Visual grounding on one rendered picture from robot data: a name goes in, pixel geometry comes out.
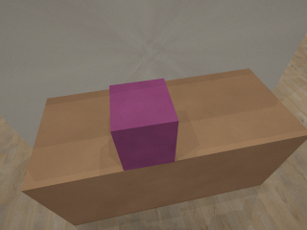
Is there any pedestal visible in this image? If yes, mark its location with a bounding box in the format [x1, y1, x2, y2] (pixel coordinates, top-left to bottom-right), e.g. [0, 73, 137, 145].
[21, 68, 307, 226]

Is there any carton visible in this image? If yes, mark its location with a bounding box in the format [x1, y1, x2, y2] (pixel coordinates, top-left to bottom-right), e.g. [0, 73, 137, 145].
[109, 78, 179, 171]

